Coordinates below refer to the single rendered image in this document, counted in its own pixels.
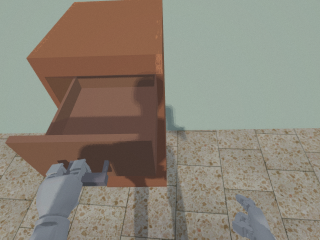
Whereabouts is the left robot forearm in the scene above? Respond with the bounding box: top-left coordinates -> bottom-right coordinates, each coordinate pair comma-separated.
29,215 -> 70,240

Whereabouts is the drawer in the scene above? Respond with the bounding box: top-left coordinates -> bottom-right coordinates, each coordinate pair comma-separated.
5,74 -> 158,177

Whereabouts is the right robot forearm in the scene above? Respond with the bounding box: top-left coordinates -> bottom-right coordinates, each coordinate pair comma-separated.
252,230 -> 277,240

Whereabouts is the left robot hand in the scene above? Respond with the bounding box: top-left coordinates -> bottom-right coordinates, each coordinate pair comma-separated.
36,159 -> 92,219

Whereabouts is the cabinet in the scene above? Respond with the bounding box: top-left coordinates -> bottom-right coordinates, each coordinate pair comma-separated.
26,0 -> 167,187

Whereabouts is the handle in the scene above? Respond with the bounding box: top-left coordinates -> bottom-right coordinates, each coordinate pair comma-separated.
63,160 -> 109,187

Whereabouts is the right robot hand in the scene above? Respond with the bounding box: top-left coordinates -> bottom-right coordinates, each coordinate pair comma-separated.
232,194 -> 271,240

